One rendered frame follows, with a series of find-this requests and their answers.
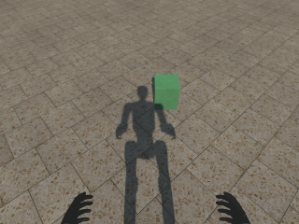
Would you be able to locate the left robot hand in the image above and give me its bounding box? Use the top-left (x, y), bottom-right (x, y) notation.
top-left (61, 191), bottom-right (93, 224)

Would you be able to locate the carton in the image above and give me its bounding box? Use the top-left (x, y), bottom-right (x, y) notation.
top-left (153, 75), bottom-right (180, 110)

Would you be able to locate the right robot hand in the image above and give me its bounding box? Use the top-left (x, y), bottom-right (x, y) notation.
top-left (216, 191), bottom-right (250, 224)

